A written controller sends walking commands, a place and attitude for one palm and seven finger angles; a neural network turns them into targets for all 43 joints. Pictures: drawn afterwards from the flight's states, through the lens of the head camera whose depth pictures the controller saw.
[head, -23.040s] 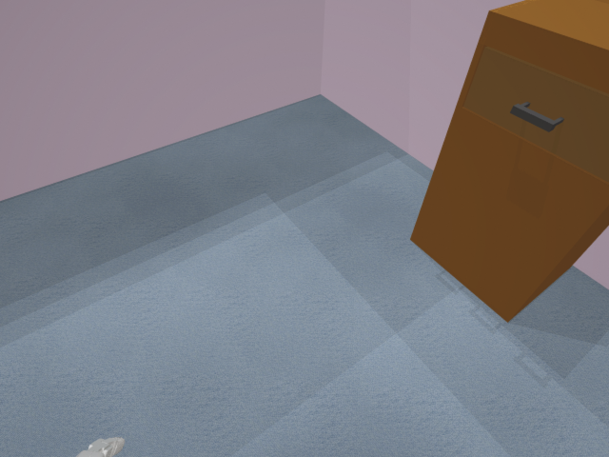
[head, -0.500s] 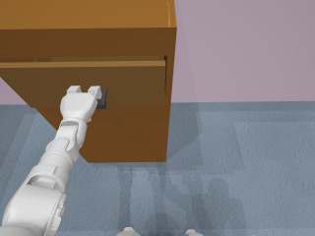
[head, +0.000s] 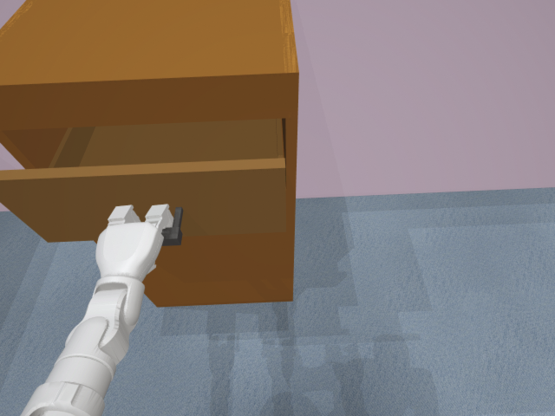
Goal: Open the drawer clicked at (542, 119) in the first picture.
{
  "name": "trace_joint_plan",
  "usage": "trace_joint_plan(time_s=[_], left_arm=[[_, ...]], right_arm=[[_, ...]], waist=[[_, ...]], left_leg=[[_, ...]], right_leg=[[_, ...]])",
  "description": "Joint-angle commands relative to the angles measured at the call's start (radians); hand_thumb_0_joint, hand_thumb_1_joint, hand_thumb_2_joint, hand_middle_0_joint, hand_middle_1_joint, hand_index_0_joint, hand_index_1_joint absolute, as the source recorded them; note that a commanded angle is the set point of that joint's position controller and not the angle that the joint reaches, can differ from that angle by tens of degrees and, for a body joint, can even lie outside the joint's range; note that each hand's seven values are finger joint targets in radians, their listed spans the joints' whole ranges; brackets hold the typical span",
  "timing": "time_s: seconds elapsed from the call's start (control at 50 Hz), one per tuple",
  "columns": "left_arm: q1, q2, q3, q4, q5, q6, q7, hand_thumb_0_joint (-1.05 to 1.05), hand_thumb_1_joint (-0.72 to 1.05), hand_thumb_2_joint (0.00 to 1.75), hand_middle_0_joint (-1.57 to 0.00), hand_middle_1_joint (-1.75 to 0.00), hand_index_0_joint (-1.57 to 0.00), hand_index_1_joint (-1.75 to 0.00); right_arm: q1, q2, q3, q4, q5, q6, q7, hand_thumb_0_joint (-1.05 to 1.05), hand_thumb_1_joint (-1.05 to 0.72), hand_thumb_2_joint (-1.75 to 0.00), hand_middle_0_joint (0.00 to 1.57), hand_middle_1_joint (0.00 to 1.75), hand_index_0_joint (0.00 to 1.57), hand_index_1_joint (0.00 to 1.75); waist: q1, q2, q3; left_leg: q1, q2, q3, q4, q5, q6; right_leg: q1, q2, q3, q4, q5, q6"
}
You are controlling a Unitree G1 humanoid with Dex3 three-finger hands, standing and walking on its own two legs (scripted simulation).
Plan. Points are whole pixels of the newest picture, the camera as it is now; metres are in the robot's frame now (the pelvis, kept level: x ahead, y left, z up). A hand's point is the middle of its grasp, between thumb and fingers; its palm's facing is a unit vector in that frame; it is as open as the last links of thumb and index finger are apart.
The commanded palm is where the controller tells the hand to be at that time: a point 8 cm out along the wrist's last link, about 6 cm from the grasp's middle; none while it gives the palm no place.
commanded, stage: pull the drawer open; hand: left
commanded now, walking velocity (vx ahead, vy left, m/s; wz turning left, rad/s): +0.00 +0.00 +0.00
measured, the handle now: (147, 226) +0.40 +0.22 +0.01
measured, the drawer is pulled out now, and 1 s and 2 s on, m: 0.10 0.30 0.30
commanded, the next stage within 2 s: open the thumb to release the handle in 1.22 s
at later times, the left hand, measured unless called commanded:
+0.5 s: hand (134, 332) +0.24 +0.21 -0.01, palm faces -0.03 -0.10 -0.99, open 5.5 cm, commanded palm +0.21 +0.23 +0.04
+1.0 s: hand (116, 412) +0.15 +0.20 +0.00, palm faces -0.04 -0.10 -0.99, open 5.8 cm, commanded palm +0.11 +0.23 +0.04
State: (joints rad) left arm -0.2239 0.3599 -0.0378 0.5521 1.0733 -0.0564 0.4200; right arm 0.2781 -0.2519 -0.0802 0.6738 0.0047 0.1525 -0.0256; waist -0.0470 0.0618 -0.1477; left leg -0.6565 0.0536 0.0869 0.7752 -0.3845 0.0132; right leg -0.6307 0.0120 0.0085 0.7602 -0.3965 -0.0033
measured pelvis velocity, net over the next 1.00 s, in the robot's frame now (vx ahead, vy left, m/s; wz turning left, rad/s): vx -0.01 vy -0.03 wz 0.02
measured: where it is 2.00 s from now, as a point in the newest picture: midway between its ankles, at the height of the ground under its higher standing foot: outside the picture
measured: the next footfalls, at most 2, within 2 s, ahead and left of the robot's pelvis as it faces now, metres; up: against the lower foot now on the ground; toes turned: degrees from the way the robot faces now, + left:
none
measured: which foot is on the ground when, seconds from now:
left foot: down 0.00-1.00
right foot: down 0.00-1.00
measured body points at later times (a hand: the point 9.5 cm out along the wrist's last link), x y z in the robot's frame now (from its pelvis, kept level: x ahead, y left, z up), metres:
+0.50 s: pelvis +0.00 -0.02 +0.00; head +0.04 -0.04 +0.45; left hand +0.24 +0.21 +0.05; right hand +0.21 -0.23 -0.10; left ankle -0.01 +0.11 -0.71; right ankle -0.02 -0.12 -0.71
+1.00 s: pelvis -0.01 -0.03 -0.01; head +0.04 -0.06 +0.43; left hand +0.15 +0.21 +0.05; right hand +0.21 -0.25 -0.12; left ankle -0.01 +0.11 -0.71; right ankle -0.02 -0.12 -0.71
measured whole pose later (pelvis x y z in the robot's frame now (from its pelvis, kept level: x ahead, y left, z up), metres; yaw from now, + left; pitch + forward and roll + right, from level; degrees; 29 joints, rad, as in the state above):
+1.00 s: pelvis -0.01 -0.03 -0.01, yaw +1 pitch +11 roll +1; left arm 0.60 0.39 -0.02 -0.13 1.05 -0.14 0.47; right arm 0.09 -0.24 -0.03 0.56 -0.05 0.13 0.02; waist 0.05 0.04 -0.12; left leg -0.63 0.06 0.06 0.87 -0.43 -0.03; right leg -0.62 0.01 -0.01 0.91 -0.48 -0.04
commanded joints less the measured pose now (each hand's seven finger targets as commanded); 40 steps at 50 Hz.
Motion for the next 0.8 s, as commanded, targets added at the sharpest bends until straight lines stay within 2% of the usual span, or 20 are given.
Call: trace_joint_plan(time_s=[0.0, 0.04, 0.06, 0.12, 0.14, 0.18, 0.2, 0.22, 0.24, 0.32, 0.34, 0.4, 0.42, 0.46, 0.52, 0.64, 0.68, 0.74, 0.76, 0.78], left_arm=[[-0.057, 0.198, 0.109, -0.258, -0.027, 0.084, 0.063, 0.00, 0.90, 0.90, -0.40, -1.35, -0.40, -1.35], [-0.010, 0.196, 0.113, -0.297, -0.033, 0.102, 0.055, 0.00, 0.90, 0.90, -0.40, -1.35, -0.40, -1.35], [-0.005, 0.177, 0.089, -0.331, -0.031, 0.106, 0.053, 0.00, 0.90, 0.90, -0.40, -1.35, -0.40, -1.35], [0.023, 0.127, 0.043, -0.362, -0.030, 0.120, 0.043, 0.00, 0.90, 0.90, -0.40, -1.35, -0.40, -1.35], [0.033, 0.149, 0.067, -0.370, -0.027, 0.120, 0.041, 0.00, 0.90, 0.90, -0.40, -1.35, -0.40, -1.35], [0.052, 0.137, 0.052, -0.391, -0.019, 0.121, 0.037, 0.00, 0.90, 0.90, -0.40, -1.35, -0.40, -1.35], [0.098, 0.140, 0.061, -0.388, -0.015, 0.120, 0.034, 0.00, 0.90, 0.90, -0.40, -1.35, -0.40, -1.35], [0.099, 0.141, 0.059, -0.394, -0.008, 0.118, 0.032, 0.00, 0.90, 0.90, -0.40, -1.35, -0.40, -1.35], [0.111, 0.142, 0.063, -0.421, -0.009, 0.113, 0.029, 0.00, 0.90, 0.90, -0.40, -1.35, -0.40, -1.35], [0.220, 0.110, 0.040, -0.488, -0.013, 0.099, 0.025, 0.00, 0.90, 0.90, -0.40, -1.35, -0.40, -1.35], [0.273, 0.134, 0.073, -0.503, -0.019, 0.093, 0.023, 0.00, 0.90, 0.90, -0.40, -1.35, -0.40, -1.35], [0.307, 0.137, 0.074, -0.535, -0.018, 0.083, 0.020, 0.00, 0.90, 0.90, -0.40, -1.35, -0.40, -1.35], [0.348, 0.148, 0.095, -0.540, -0.018, 0.079, 0.022, 0.00, 0.90, 0.90, -0.40, -1.35, -0.40, -1.35], [0.406, 0.172, 0.121, -0.572, -0.020, 0.068, 0.024, 0.00, 0.90, 0.90, -0.40, -1.35, -0.40, -1.35], [0.494, 0.162, 0.122, -0.608, -0.027, 0.056, 0.028, 0.00, 0.90, 0.90, -0.40, -1.35, -0.40, -1.35], [0.651, 0.195, 0.186, -0.685, -0.043, 0.030, 0.048, 0.00, 0.90, 0.90, -0.40, -1.35, -0.40, -1.35], [0.722, 0.174, 0.170, -0.715, -0.048, 0.019, 0.055, 0.00, 0.90, 0.90, -0.40, -1.35, -0.40, -1.35], [0.812, 0.206, 0.218, -0.753, -0.055, -0.001, 0.070, 0.00, 0.90, 0.90, -0.40, -1.35, -0.40, -1.35], [0.846, 0.198, 0.213, -0.776, -0.056, -0.009, 0.075, 0.00, 0.90, 0.90, -0.40, -1.35, -0.40, -1.35], [0.889, 0.182, 0.201, -0.777, -0.057, -0.012, 0.078, 0.00, 0.90, 0.90, -0.40, -1.35, -0.40, -1.35]], right_arm=[[-0.060, -0.125, -0.041, -0.135, -0.004, -0.044, -0.002, 0.00, -0.90, -0.90, 0.20, 0.30, 0.20, 0.30], [-0.083, -0.124, -0.036, -0.147, -0.003, -0.047, -0.002, 0.00, -0.90, -0.90, 0.20, 0.30, 0.20, 0.30], [-0.098, -0.120, -0.031, -0.154, -0.004, -0.049, -0.001, 0.00, -0.90, -0.90, 0.20, 0.30, 0.20, 0.30], [-0.130, -0.115, -0.022, -0.169, -0.006, -0.058, 0.002, 0.00, -0.90, -0.90, 0.20, 0.30, 0.20, 0.30], [-0.137, -0.115, -0.020, -0.172, -0.006, -0.059, 0.000, 0.00, -0.90, -0.90, 0.20, 0.30, 0.20, 0.30], [-0.154, -0.110, -0.014, -0.177, -0.012, -0.063, -0.001, 0.00, -0.90, -0.90, 0.20, 0.30, 0.20, 0.30], [-0.162, -0.104, -0.011, -0.184, -0.012, -0.064, -0.002, 0.00, -0.90, -0.90, 0.20, 0.30, 0.20, 0.30], [-0.173, -0.104, -0.007, -0.184, -0.014, -0.064, -0.003, 0.00, -0.90, -0.90, 0.20, 0.30, 0.20, 0.30], [-0.183, -0.103, -0.006, -0.190, -0.017, -0.064, -0.002, 0.00, -0.90, -0.90, 0.20, 0.30, 0.20, 0.30], [-0.212, -0.089, 0.002, -0.204, -0.022, -0.075, 0.007, 0.00, -0.90, -0.90, 0.20, 0.30, 0.20, 0.30], [-0.217, -0.089, 0.003, -0.211, -0.023, -0.077, 0.006, 0.00, -0.90, -0.90, 0.20, 0.30, 0.20, 0.30], [-0.239, -0.084, 0.012, -0.215, -0.027, -0.080, 0.005, 0.00, -0.90, -0.90, 0.20, 0.30, 0.20, 0.30], [-0.246, -0.081, 0.012, -0.219, -0.028, -0.084, 0.005, 0.00, -0.90, -0.90, 0.20, 0.30, 0.20, 0.30], [-0.259, -0.079, 0.017, -0.224, -0.031, -0.086, 0.003, 0.00, -0.90, -0.90, 0.20, 0.30, 0.20, 0.30], [-0.268, -0.074, 0.019, -0.227, -0.033, -0.091, 0.006, 0.00, -0.90, -0.90, 0.20, 0.30, 0.20, 0.30], [-0.284, -0.073, 0.018, -0.233, -0.040, -0.090, 0.008, 0.00, -0.90, -0.90, 0.20, 0.30, 0.20, 0.30], [-0.285, -0.068, 0.016, -0.239, -0.042, -0.093, 0.014, 0.00, -0.90, -0.90, 0.20, 0.30, 0.20, 0.30], [-0.290, -0.071, 0.016, -0.241, -0.047, -0.088, 0.019, 0.00, -0.90, -0.90, 0.20, 0.30, 0.20, 0.30], [-0.297, -0.069, 0.019, -0.247, -0.050, -0.088, 0.024, 0.00, -0.90, -0.90, 0.20, 0.30, 0.20, 0.30], [-0.295, -0.067, 0.016, -0.251, -0.047, -0.089, 0.028, 0.00, -0.90, -0.90, 0.20, 0.30, 0.20, 0.30]], waist=[[0.068, -0.030, -0.325], [0.073, -0.037, -0.310], [0.072, -0.017, -0.295], [0.063, -0.037, -0.239], [0.070, -0.041, -0.238], [0.072, -0.050, -0.234], [0.085, -0.051, -0.224], [0.083, -0.054, -0.210], [0.092, -0.032, -0.218], [0.102, -0.036, -0.216], [0.113, -0.041, -0.222], [0.110, -0.065, -0.181], [0.117, -0.073, -0.170], [0.129, -0.055, -0.185], [0.131, -0.069, -0.172], [0.143, -0.071, -0.168], [0.148, -0.064, -0.170], [0.159, -0.068, -0.182], [0.167, -0.062, -0.185], [0.164, -0.043, -0.155]], left_leg=[[0.266, -0.057, -0.029, -0.067, 0.471, 0.019], [0.276, -0.055, -0.036, -0.073, 0.479, 0.016], [0.285, -0.055, -0.036, -0.079, 0.475, 0.015], [0.292, -0.056, -0.042, -0.086, 0.435, 0.016], [0.294, -0.055, -0.046, -0.088, 0.440, 0.015], [0.298, -0.061, -0.042, -0.087, 0.413, 0.016], [0.291, -0.064, -0.041, -0.089, 0.406, 0.014], [0.289, -0.066, -0.042, -0.089, 0.390, 0.013], [0.299, -0.066, -0.043, -0.090, 0.409, 0.011], [0.307, -0.070, -0.041, -0.079, 0.416, 0.011], [0.304, -0.071, -0.041, -0.078, 0.426, 0.009], [0.271, -0.080, -0.037, -0.076, 0.365, 0.011], [0.264, -0.080, -0.036, -0.075, 0.356, 0.010], [0.260, -0.086, -0.032, -0.071, 0.351, 0.008], [0.239, -0.092, -0.031, -0.058, 0.336, 0.008], [0.211, -0.097, -0.032, -0.041, 0.310, 0.005], [0.205, -0.097, -0.029, -0.031, 0.305, 0.007], [0.182, -0.100, -0.034, -0.019, 0.301, 0.004], [0.182, -0.101, -0.033, -0.014, 0.299, 0.005], [0.173, -0.100, -0.033, -0.010, 0.289, 0.006]], right_leg=[[0.209, 0.039, -0.051, -0.071, 0.473, -0.035], [0.218, 0.039, -0.052, -0.073, 0.465, -0.036], [0.209, 0.037, -0.052, -0.074, 0.457, -0.035], [0.185, 0.038, -0.062, -0.085, 0.409, -0.034], [0.190, 0.038, -0.062, -0.084, 0.398, -0.037], [0.194, 0.036, -0.060, -0.086, 0.401, -0.035], [0.200, 0.036, -0.060, -0.085, 0.396, -0.037], [0.194, 0.036, -0.058, -0.087, 0.386, -0.037], [0.203, 0.036, -0.056, -0.084, 0.394, -0.041], [0.212, 0.032, -0.051, -0.080, 0.430, -0.038], [0.232, 0.032, -0.048, -0.079, 0.447, -0.039], [0.229, 0.026, -0.040, -0.082, 0.449, -0.035], [0.232, 0.026, -0.036, -0.082, 0.451, -0.035], [0.252, 0.020, -0.020, -0.077, 0.483, -0.035], [0.256, 0.016, -0.013, -0.070, 0.523, -0.032], [0.256, 0.010, 0.008, -0.055, 0.547, -0.034], [0.251, 0.004, 0.011, -0.046, 0.568, -0.031], [0.255, 0.004, 0.022, -0.027, 0.573, -0.036], [0.243, 0.003, 0.026, -0.021, 0.564, -0.036], [0.226, 0.005, 0.019, -0.021, 0.543, -0.037]])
